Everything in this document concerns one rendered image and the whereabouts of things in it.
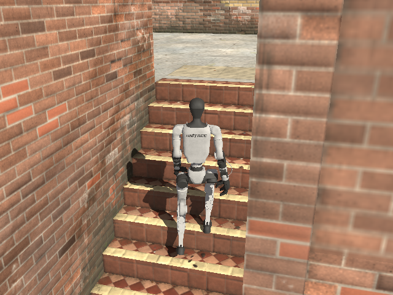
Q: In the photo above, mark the left robot upper arm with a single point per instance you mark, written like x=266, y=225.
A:
x=176, y=140

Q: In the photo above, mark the robot right hand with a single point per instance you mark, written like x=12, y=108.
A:
x=225, y=187

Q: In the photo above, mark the robot left hand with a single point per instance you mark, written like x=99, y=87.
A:
x=182, y=169

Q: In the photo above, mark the right robot upper arm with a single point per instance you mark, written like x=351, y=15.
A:
x=218, y=143

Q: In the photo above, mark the robot left forearm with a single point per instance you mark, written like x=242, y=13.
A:
x=176, y=162

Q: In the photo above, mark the robot shin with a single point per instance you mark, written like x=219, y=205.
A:
x=180, y=226
x=209, y=198

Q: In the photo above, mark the robot right shin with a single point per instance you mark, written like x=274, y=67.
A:
x=209, y=198

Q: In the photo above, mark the robot left shin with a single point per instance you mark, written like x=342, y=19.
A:
x=180, y=226

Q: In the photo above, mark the robot right forearm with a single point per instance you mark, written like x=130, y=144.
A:
x=223, y=168

